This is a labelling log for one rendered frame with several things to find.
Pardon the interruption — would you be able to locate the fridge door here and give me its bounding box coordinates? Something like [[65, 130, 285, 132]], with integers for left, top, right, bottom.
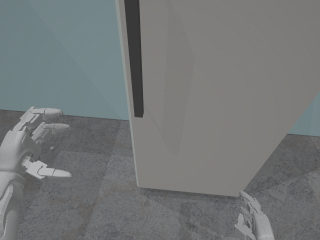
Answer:
[[118, 0, 320, 197]]

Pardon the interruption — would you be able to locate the robot left hand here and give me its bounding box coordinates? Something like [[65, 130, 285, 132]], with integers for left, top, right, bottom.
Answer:
[[0, 106, 73, 183]]

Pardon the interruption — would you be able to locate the left robot forearm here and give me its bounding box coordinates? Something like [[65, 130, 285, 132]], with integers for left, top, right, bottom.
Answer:
[[0, 170, 27, 240]]

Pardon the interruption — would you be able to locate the robot right hand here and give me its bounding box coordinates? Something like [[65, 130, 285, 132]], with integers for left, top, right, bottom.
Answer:
[[234, 190, 275, 240]]

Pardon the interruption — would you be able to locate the handle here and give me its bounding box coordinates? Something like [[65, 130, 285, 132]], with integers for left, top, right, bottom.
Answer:
[[124, 0, 144, 118]]

